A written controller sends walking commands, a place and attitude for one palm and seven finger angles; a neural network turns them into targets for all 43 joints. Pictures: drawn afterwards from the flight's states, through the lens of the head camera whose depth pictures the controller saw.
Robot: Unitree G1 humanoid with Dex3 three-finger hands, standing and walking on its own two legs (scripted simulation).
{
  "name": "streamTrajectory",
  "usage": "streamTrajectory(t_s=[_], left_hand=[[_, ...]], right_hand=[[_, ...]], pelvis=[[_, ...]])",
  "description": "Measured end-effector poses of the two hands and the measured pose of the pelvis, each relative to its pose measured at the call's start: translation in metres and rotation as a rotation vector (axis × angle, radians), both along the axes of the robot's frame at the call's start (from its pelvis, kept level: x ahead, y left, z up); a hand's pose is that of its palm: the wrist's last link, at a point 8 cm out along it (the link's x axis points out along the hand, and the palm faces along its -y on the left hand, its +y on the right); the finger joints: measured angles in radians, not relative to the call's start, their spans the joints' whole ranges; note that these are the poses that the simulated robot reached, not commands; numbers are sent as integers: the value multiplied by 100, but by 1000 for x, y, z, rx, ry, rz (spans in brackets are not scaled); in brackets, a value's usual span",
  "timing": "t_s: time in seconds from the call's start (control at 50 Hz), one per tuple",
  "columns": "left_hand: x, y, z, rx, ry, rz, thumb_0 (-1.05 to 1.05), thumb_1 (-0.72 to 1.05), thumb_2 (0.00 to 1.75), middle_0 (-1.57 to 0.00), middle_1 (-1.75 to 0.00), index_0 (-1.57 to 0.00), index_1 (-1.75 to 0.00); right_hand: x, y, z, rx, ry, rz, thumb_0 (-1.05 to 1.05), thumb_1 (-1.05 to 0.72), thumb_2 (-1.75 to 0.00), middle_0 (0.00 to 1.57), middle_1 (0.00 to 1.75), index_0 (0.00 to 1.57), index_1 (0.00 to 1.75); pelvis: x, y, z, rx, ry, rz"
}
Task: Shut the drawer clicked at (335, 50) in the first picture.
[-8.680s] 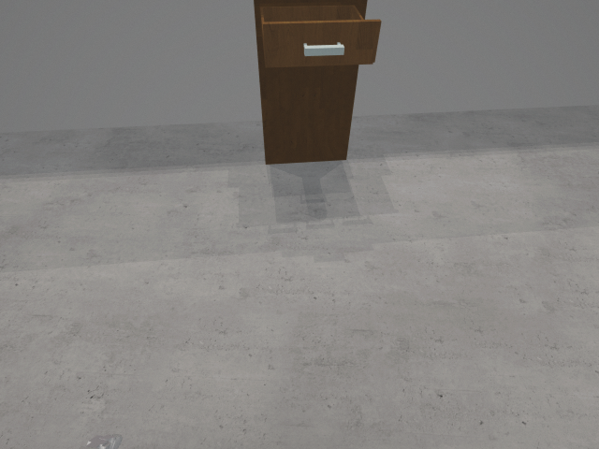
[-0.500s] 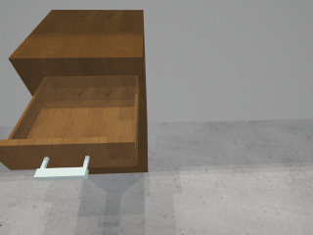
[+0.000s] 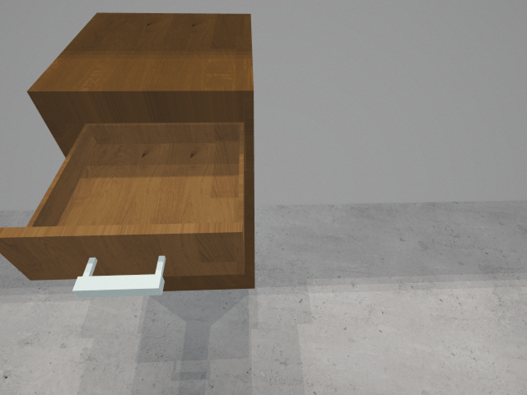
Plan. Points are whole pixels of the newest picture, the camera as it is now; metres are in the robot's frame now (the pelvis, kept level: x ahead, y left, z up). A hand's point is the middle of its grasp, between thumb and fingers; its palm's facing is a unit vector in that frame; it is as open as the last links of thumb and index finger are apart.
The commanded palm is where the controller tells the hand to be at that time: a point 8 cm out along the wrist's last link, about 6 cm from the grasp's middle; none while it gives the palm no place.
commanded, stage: look again from close up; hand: left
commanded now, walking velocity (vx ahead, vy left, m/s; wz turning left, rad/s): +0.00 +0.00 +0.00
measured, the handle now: (123, 273) +0.30 +0.26 -0.02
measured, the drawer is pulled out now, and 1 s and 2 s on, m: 0.30 0.30 0.30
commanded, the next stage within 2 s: shuffle to correct the standing spot in 0.26 s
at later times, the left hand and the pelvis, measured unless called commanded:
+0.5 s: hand out of the picture -0.06 +0.20 -0.17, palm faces +0.01 -0.98 -0.19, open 7.4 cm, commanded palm none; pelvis -0.03 +0.02 +0.01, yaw +0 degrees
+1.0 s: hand out of the picture +0.09 +0.22 -0.16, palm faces +0.07 -0.97 -0.23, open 7.3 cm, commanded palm none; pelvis +0.04 +0.04 +0.01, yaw +4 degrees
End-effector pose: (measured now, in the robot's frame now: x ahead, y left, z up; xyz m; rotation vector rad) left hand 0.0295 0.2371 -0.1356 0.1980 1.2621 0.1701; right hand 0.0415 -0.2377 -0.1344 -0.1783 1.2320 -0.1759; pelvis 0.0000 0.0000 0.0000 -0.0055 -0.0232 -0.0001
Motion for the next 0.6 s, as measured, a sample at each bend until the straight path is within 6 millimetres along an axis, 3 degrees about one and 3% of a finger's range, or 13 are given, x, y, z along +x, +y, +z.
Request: streamTrajectory(t_s=[0.16,0.46,0.6], left_hand=[[-7,14,4,0,-35,-25,0,91,90,-20,-30,-19,-30],[-87,10,0,-47,156,13,0,91,90,-20,-30,-20,-30],[-107,15,-8,-69,210,84,0,91,90,-20,-30,-20,-30]], right_hand=[[-10,14,4,18,-30,11,0,-91,-90,20,30,20,30],[-78,28,1,38,144,-26,1,-91,-90,20,30,20,30],[-85,34,-2,24,212,-14,1,-91,-90,20,30,20,30]], pelvis=[[-19,11,2,-4,-14,-5],[-33,21,7,-4,-1,-3],[-21,32,1,-10,3,34]])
